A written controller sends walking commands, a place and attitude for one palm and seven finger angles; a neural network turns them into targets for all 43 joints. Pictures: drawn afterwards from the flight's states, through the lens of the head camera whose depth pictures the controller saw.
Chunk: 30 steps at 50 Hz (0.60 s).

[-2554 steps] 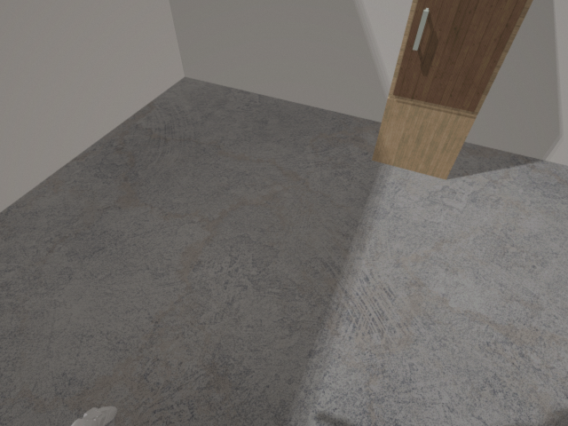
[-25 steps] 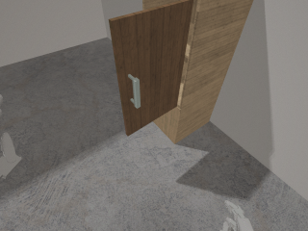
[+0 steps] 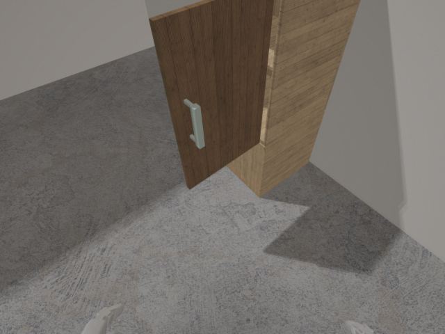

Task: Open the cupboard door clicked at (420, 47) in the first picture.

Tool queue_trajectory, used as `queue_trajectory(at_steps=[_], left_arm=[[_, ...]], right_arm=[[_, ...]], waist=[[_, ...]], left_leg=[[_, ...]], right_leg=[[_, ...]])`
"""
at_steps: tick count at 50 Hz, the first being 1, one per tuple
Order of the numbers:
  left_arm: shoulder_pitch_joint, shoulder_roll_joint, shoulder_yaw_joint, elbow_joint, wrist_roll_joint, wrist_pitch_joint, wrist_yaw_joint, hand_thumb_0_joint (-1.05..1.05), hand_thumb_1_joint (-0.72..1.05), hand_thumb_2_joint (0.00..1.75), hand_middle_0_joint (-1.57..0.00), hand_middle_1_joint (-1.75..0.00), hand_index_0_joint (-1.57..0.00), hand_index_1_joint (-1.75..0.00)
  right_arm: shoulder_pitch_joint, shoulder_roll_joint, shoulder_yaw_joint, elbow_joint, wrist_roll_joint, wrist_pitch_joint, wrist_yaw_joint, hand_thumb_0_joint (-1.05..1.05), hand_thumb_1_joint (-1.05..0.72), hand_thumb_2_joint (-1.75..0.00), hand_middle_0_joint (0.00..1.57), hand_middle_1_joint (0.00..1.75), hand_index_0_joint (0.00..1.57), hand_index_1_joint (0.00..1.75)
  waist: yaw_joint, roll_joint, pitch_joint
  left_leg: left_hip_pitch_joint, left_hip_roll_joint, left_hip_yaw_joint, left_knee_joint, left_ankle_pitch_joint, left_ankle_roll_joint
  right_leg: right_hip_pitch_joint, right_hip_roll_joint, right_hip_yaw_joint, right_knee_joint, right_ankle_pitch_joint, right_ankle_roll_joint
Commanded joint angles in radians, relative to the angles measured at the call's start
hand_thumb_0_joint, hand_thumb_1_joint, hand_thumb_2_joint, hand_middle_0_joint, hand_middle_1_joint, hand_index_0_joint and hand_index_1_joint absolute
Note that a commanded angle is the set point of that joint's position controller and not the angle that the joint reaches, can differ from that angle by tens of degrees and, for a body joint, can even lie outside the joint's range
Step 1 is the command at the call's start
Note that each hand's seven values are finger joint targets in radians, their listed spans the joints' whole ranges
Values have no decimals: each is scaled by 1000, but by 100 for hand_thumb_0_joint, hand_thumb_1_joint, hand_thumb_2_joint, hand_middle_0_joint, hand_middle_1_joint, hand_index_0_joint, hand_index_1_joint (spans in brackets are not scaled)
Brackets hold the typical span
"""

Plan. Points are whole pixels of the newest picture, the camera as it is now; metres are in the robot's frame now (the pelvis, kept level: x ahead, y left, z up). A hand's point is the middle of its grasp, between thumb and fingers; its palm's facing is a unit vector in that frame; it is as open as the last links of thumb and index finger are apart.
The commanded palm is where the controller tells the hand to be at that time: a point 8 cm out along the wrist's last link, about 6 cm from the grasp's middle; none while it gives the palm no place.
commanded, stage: let the arm hang, fingers relaxed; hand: left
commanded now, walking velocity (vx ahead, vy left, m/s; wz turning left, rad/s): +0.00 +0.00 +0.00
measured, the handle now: (193, 124) +0.65 +0.10 -0.03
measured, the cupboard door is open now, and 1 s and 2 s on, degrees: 93 93 93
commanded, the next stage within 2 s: look to check the result in 0.86 s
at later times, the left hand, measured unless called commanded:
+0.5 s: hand out of the picture +0.03 +0.23 -0.14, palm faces +0.01 -0.94 -0.33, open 7.4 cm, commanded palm none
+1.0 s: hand out of the picture +0.09 +0.21 -0.14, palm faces +0.00 -0.96 -0.29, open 7.4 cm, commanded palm none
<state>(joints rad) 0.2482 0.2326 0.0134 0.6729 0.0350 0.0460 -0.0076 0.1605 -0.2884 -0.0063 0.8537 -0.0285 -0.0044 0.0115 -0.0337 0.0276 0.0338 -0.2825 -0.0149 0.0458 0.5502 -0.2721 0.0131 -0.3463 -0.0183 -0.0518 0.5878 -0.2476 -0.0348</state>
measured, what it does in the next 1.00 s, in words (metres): stands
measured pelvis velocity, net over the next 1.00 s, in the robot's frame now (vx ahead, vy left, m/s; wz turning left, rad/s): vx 0.02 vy -0.01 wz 0.01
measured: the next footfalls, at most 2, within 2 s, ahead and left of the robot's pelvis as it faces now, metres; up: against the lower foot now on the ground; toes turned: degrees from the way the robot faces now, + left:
none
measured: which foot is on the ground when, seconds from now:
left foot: down 0.00-1.00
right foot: down 0.00-1.00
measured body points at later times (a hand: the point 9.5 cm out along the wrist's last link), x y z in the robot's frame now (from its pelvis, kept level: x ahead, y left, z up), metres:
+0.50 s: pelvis +0.00 +0.00 +0.01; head +0.01 -0.02 +0.46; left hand +0.03 +0.28 -0.12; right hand +0.00 -0.24 -0.15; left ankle +0.01 +0.11 -0.73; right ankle +0.04 -0.10 -0.73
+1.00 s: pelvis +0.02 -0.01 +0.02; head +0.04 -0.02 +0.47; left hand +0.09 +0.26 -0.12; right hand +0.07 -0.27 -0.14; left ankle +0.01 +0.11 -0.73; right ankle +0.04 -0.10 -0.73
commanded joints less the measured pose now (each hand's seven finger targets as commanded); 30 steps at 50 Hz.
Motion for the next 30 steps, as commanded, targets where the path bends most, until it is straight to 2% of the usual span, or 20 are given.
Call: queue_trajectory(at_steps=[1, 7, 10, 12, 14, 20, 23, 30], left_arm=[[-45, 203, 39, 37, -12, -56, 21, 0, 90, 90, -20, -30, -20, -30], [-25, 163, 33, 239, -19, -63, 26, 0, 90, 90, -20, -30, -20, -30], [-38, 167, 31, 300, -21, -63, 25, 0, 90, 90, -20, -30, -20, -30], [-50, 169, 32, 330, -22, -65, 26, 0, 90, 90, -20, -30, -20, -30], [-54, 169, 32, 357, -23, -64, 26, 0, 90, 90, -20, -30, -20, -30], [-66, 178, 34, 400, -23, -62, 29, 0, 90, 90, -20, -30, -20, -30], [-74, 184, 36, 409, -24, -66, 30, 0, 90, 90, -20, -30, -20, -30], [-96, 186, 35, 417, -24, -69, 31, 0, 90, 90, -20, -30, -20, -30]], right_arm=[[-19, -131, -26, -25, 1, -7, -10, 0, -90, -90, 20, 30, 20, 30], [49, -78, -19, 85, 4, 8, -22, 0, -90, -90, 20, 30, 20, 30], [88, -70, -23, 132, 4, 15, -22, 0, -90, -90, 20, 30, 20, 30], [114, -72, -26, 155, 5, 16, -23, 0, -90, -90, 20, 30, 20, 30], [127, -75, -28, 178, 4, 16, -25, 0, -90, -90, 20, 30, 20, 30], [135, -78, -28, 213, 4, 11, -27, 0, -90, -90, 20, 30, 20, 30], [132, -81, -27, 224, 4, 5, -27, 0, -90, -90, 20, 30, 20, 30], [96, -89, -24, 235, 5, -3, -28, 0, -90, -90, 20, 30, 20, 30]], waist=[[33, 58, -70], [29, 94, -65], [23, 45, -23], [18, -23, -2], [18, -31, 8], [25, -43, 33], [27, -53, 13], [32, -23, 14]], left_leg=[[12, 109, -138, -169, 113, 31], [30, 97, -112, -199, -14, 18], [29, 89, -103, -205, -61, 17], [43, 92, -100, -204, -39, 19], [53, 92, -102, -208, -38, 21], [40, 105, -111, -246, -35, 26], [49, 108, -111, -252, 1, 26], [61, 120, -120, -276, 62, 22]], right_leg=[[132, -83, 133, -175, 51, -24], [174, -95, 146, -280, -43, -33], [142, -100, 152, -325, -133, -36], [123, -103, 147, -343, -143, -36], [110, -102, 145, -350, -160, -36], [126, -95, 132, -337, -130, -31], [154, -97, 129, -326, -91, -30], [181, -96, 118, -305, -2, -24]])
